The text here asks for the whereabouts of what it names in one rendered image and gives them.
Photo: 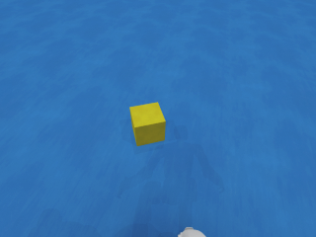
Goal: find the carton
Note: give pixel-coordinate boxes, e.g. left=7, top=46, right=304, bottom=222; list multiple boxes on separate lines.
left=129, top=102, right=166, bottom=146

